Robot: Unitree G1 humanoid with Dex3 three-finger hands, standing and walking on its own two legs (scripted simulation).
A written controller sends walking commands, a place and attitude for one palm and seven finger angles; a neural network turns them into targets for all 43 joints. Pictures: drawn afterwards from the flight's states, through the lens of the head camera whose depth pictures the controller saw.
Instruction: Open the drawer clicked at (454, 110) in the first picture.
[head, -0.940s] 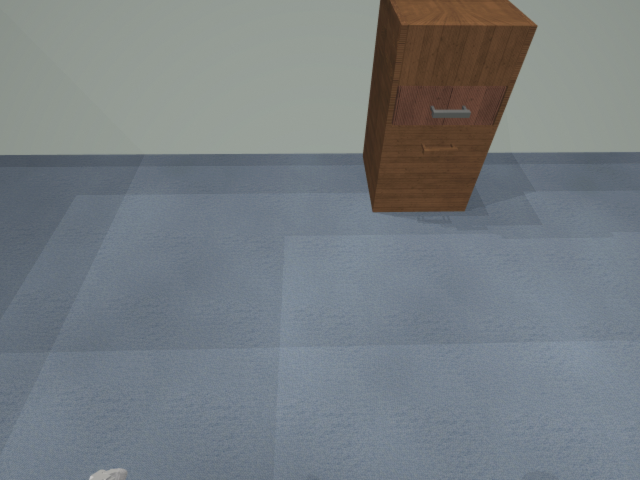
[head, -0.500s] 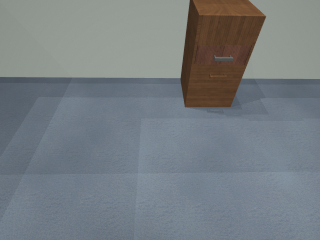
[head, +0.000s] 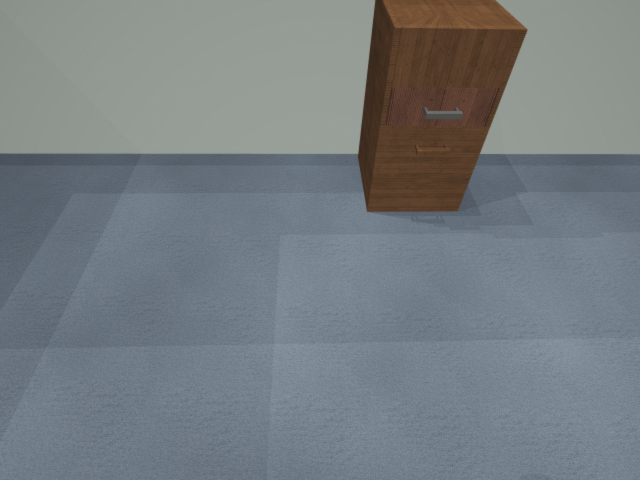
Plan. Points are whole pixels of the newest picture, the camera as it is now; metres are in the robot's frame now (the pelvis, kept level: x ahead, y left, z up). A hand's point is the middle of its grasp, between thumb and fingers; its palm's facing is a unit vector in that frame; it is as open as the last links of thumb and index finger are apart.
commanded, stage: look at it before walking up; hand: left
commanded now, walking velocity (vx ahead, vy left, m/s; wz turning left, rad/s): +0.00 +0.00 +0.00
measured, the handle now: (442, 112) +1.39 -0.39 -0.24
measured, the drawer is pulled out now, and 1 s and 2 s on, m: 0.00 0.00 0.00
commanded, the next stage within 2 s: walk to a spot facing it in 0.50 s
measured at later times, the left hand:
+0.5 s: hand out of the picture +0.07 +0.25 -0.16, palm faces -0.02 -0.94 -0.33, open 7.4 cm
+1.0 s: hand out of the picture +0.07 +0.18 -0.18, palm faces -0.13 -0.95 -0.27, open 7.4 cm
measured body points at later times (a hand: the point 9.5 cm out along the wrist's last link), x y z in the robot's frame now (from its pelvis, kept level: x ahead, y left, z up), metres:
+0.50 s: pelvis +0.01 +0.00 +0.00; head +0.01 +0.00 +0.45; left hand +0.07 +0.30 -0.13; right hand +0.09 -0.29 -0.13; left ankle +0.01 +0.12 -0.74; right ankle +0.01 -0.12 -0.74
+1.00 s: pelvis -0.01 -0.02 -0.03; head +0.02 -0.04 +0.42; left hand +0.07 +0.23 -0.16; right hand +0.04 -0.28 -0.18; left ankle +0.00 +0.12 -0.74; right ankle -0.01 -0.11 -0.75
